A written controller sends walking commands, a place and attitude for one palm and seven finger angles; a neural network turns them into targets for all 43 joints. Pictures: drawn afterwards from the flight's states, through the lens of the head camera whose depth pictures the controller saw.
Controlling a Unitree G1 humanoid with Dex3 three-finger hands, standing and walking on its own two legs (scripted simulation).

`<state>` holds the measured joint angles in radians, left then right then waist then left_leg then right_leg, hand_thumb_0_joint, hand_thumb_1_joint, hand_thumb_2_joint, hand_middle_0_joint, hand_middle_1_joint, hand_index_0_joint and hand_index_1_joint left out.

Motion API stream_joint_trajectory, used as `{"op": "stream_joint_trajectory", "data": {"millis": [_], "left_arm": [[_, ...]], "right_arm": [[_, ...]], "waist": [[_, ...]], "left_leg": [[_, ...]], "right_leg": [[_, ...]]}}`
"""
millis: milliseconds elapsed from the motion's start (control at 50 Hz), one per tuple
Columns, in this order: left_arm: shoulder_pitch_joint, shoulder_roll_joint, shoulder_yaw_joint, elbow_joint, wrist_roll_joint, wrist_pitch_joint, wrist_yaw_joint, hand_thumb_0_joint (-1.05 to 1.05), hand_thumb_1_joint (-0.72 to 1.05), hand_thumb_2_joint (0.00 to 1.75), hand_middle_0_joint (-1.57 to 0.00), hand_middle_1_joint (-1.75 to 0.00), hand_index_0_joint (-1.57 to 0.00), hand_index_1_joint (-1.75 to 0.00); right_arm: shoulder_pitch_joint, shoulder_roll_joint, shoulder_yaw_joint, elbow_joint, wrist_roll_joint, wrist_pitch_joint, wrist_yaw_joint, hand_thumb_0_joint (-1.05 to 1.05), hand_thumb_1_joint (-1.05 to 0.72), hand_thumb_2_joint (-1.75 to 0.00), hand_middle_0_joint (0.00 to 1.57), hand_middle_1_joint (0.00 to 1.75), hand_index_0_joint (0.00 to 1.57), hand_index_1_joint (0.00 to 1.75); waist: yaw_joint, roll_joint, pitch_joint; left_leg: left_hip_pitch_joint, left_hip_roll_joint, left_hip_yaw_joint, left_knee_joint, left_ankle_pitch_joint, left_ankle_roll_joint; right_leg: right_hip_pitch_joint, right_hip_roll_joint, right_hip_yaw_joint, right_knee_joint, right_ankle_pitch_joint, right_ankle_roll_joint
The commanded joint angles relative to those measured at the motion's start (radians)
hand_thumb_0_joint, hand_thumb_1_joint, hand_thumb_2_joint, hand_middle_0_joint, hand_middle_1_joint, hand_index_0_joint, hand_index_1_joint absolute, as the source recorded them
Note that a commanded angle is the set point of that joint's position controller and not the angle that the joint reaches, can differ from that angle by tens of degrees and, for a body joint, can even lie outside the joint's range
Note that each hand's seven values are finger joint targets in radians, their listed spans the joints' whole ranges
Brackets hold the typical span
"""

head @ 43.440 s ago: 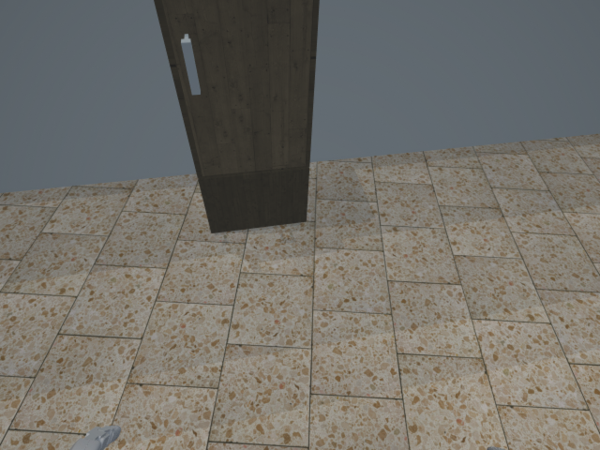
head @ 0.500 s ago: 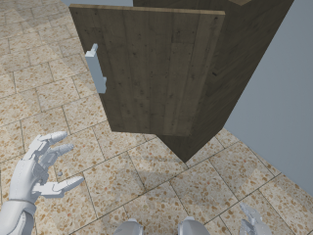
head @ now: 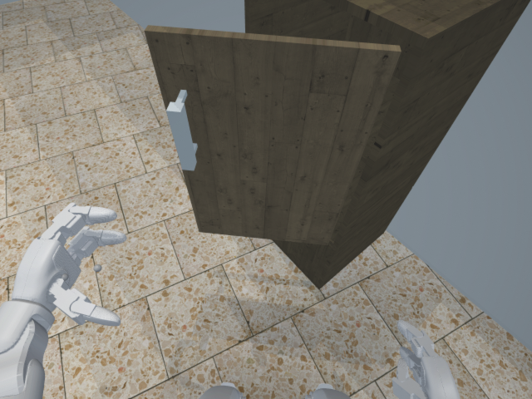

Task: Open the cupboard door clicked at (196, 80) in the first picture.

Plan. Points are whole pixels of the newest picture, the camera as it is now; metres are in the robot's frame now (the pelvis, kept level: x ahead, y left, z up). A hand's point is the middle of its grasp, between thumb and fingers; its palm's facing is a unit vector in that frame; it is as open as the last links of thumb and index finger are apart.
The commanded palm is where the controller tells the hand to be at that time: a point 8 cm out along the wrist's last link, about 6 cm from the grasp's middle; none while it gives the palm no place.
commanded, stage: raise the hand with hooked fingers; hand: left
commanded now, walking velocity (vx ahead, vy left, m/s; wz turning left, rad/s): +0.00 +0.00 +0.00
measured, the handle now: (186, 131) +0.55 +0.20 +0.06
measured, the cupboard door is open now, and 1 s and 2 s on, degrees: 44 44 44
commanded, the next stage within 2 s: move the hooked fingers beside the handle in 0.70 s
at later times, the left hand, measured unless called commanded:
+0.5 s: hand (98, 245) +0.30 +0.26 +0.07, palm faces +0.01 -1.00 -0.02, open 14.0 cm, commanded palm +0.27 +0.31 +0.08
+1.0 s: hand (102, 237) +0.30 +0.25 +0.08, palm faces +0.01 -1.00 -0.03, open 14.0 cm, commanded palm +0.29 +0.30 +0.08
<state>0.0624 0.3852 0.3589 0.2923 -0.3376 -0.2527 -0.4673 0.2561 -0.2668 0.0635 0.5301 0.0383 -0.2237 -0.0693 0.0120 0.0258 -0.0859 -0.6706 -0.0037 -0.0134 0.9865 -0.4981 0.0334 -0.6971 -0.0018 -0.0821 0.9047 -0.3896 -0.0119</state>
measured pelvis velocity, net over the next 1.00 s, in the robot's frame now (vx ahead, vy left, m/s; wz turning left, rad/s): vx -0.01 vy -0.02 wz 0.00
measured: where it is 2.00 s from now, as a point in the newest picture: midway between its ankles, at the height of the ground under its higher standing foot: outside the picture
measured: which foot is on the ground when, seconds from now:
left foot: down 0.00-1.00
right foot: down 0.00-1.00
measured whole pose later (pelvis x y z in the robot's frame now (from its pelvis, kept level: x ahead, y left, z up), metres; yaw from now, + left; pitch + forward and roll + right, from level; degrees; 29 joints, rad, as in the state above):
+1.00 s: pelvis -0.01 -0.02 +0.01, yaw +0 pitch +10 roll -1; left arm -0.16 0.42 0.42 0.55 -0.34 -0.31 -0.53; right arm 0.27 -0.28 0.06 0.58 0.04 -0.20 -0.09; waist 0.00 0.02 -0.07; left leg -0.64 0.00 -0.01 0.92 -0.46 0.01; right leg -0.68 0.01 -0.08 0.86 -0.36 -0.03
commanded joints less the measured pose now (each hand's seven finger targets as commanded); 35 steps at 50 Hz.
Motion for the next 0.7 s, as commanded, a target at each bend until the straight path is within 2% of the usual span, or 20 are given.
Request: {"op": "stream_joint_trajectory", "data": {"millis": [0,40,80,140,180,200,260,360,400,440,460,500,580,640,660,680], "left_arm": [[-0.212,0.272,0.157,-0.213,-0.043,-0.086,-0.005,0.0,-0.5,0.3,-0.3,-1.2,-0.3,-1.2],[-0.223,0.278,0.161,-0.169,-0.047,-0.083,-0.012,0.0,-0.5,0.3,-0.3,-1.2,-0.3,-1.2],[-0.237,0.273,0.159,-0.133,-0.05,-0.07,-0.026,0.0,-0.5,0.3,-0.3,-1.2,-0.3,-1.2],[-0.269,0.282,0.153,-0.069,-0.052,-0.038,-0.055,0.0,-0.5,0.3,-0.3,-1.2,-0.3,-1.2],[-0.298,0.297,0.161,-0.066,-0.051,-0.033,-0.069,0.0,-0.5,0.3,-0.3,-1.2,-0.3,-1.2],[-0.288,0.297,0.162,-0.062,-0.053,-0.033,-0.072,0.0,-0.5,0.3,-0.3,-1.2,-0.3,-1.2],[-0.259,0.284,0.165,-0.049,-0.064,-0.046,-0.08,0.0,-0.5,0.3,-0.3,-1.2,-0.3,-1.2],[-0.277,0.304,0.188,-0.034,-0.061,-0.077,-0.062,0.0,-0.5,0.3,-0.3,-1.2,-0.3,-1.2],[-0.275,0.29,0.182,-0.016,-0.058,-0.079,-0.055,0.0,-0.5,0.3,-0.3,-1.2,-0.3,-1.2],[-0.309,0.305,0.179,-0.059,-0.052,-0.092,-0.053,0.0,-0.5,0.3,-0.3,-1.2,-0.3,-1.2],[-0.314,0.319,0.185,-0.081,-0.046,-0.098,-0.052,0.0,-0.5,0.3,-0.3,-1.2,-0.3,-1.2],[-0.301,0.308,0.178,-0.095,-0.044,-0.107,-0.05,0.0,-0.5,0.3,-0.3,-1.2,-0.3,-1.2],[-0.298,0.303,0.177,-0.084,-0.05,-0.117,-0.05,0.0,-0.5,0.3,-0.3,-1.2,-0.3,-1.2],[-0.295,0.297,0.178,-0.023,-0.058,-0.099,-0.056,0.0,-0.5,0.3,-0.3,-1.2,-0.3,-1.2],[-0.294,0.277,0.163,0.004,-0.058,-0.09,-0.062,0.0,-0.5,0.3,-0.3,-1.2,-0.3,-1.2],[-0.304,0.283,0.166,0.0,-0.058,-0.086,-0.065,0.0,-0.5,0.3,-0.3,-1.2,-0.3,-1.2]], "right_arm": [[0.001,-0.151,-0.074,-0.125,0.0,-0.046,-0.021,0.0,-0.9,-0.9,0.2,0.3,0.2,0.3],[0.005,-0.153,-0.072,-0.116,0.001,-0.043,-0.021,0.0,-0.9,-0.9,0.2,0.3,0.2,0.3],[0.007,-0.155,-0.074,-0.11,0.005,-0.038,-0.021,0.0,-0.9,-0.9,0.2,0.3,0.2,0.3],[0.008,-0.163,-0.073,-0.109,0.007,-0.032,-0.026,0.0,-0.9,-0.9,0.2,0.3,0.2,0.3],[0.013,-0.164,-0.077,-0.107,0.01,-0.029,-0.027,0.0,-0.9,-0.9,0.2,0.3,0.2,0.3],[0.017,-0.164,-0.078,-0.11,0.008,-0.029,-0.027,0.0,-0.9,-0.9,0.2,0.3,0.2,0.3],[0.021,-0.162,-0.079,-0.112,0.004,-0.03,-0.02,0.0,-0.9,-0.9,0.2,0.3,0.2,0.3],[0.017,-0.163,-0.08,-0.112,0.001,-0.021,-0.013,0.0,-0.9,-0.9,0.2,0.3,0.2,0.3],[0.014,-0.16,-0.081,-0.115,0.004,-0.017,-0.014,0.0,-0.9,-0.9,0.2,0.3,0.2,0.3],[0.011,-0.16,-0.081,-0.116,0.001,-0.018,-0.015,0.0,-0.9,-0.9,0.2,0.3,0.2,0.3],[0.013,-0.157,-0.082,-0.117,0.002,-0.018,-0.016,0.0,-0.9,-0.9,0.2,0.3,0.2,0.3],[0.013,-0.152,-0.082,-0.117,0.001,-0.02,-0.018,0.0,-0.9,-0.9,0.2,0.3,0.2,0.3],[0.008,-0.151,-0.079,-0.108,0.003,-0.022,-0.023,0.0,-0.9,-0.9,0.2,0.3,0.2,0.3],[0.006,-0.157,-0.075,-0.106,0.003,-0.02,-0.026,0.0,-0.9,-0.9,0.2,0.3,0.2,0.3],[0.003,-0.155,-0.073,-0.106,0.008,-0.017,-0.027,0.0,-0.9,-0.9,0.2,0.3,0.2,0.3],[0.002,-0.157,-0.074,-0.107,0.008,-0.017,-0.028,0.0,-0.9,-0.9,0.2,0.3,0.2,0.3]], "waist": [[-0.004,0.081,-0.282],[-0.007,0.061,-0.258],[-0.01,0.087,-0.255],[-0.014,0.063,-0.233],[-0.014,0.078,-0.257],[-0.012,0.057,-0.263],[-0.006,0.024,-0.271],[-0.006,0.032,-0.238],[-0.009,0.029,-0.219],[-0.01,0.071,-0.24],[-0.007,0.079,-0.271],[-0.008,0.094,-0.286],[-0.017,0.083,-0.255],[-0.019,0.031,-0.214],[-0.018,0.037,-0.194],[-0.017,0.035,-0.21]], "left_leg": [[0.135,0.003,-0.047,-0.192,0.389,-0.042],[0.129,0.004,-0.047,-0.192,0.402,-0.04],[0.132,0.002,-0.038,-0.198,0.397,-0.039],[0.119,0.001,-0.036,-0.209,0.376,-0.033],[0.136,0.001,-0.031,-0.215,0.388,-0.031],[0.136,0.001,-0.032,-0.219,0.391,-0.029],[0.129,-0.001,-0.026,-0.215,0.405,-0.025],[0.098,-0.005,-0.015,-0.22,0.353,-0.021],[0.079,-0.007,-0.01,-0.224,0.306,-0.018],[0.097,-0.007,-0.006,-0.217,0.316,-0.016],[0.112,-0.006,-0.01,-0.223,0.33,-0.017],[0.128,-0.005,-0.007,-0.22,0.336,-0.015],[0.126,-0.003,-0.011,-0.224,0.323,-0.015],[0.093,-0.003,-0.015,-0.226,0.294,-0.014],[0.083,-0.005,-0.012,-0.232,0.274,-0.016],[0.086,-0.005,-0.012,-0.233,0.264,-0.015]], "right_leg": [[0.194,0.028,0.022,-0.09,0.211,-0.025],[0.199,0.032,0.022,-0.095,0.228,-0.028],[0.196,0.026,0.027,-0.106,0.23,-0.023],[0.208,0.026,0.03,-0.123,0.227,-0.026],[0.219,0.022,0.034,-0.133,0.238,-0.022],[0.228,0.022,0.034,-0.137,0.243,-0.022],[0.248,0.024,0.04,-0.137,0.268,-0.022],[0.242,0.021,0.05,-0.145,0.231,-0.023],[0.234,0.017,0.057,-0.156,0.188,-0.019],[0.243,0.016,0.066,-0.153,0.198,-0.023],[0.26,0.016,0.065,-0.15,0.209,-0.022],[0.258,0.015,0.065,-0.152,0.216,-0.02],[0.246,0.019,0.062,-0.157,0.21,-0.019],[0.239,0.021,0.061,-0.163,0.186,-0.02],[0.23,0.017,0.062,-0.169,0.167,-0.018],[0.234,0.015,0.063,-0.17,0.157,-0.016]]}}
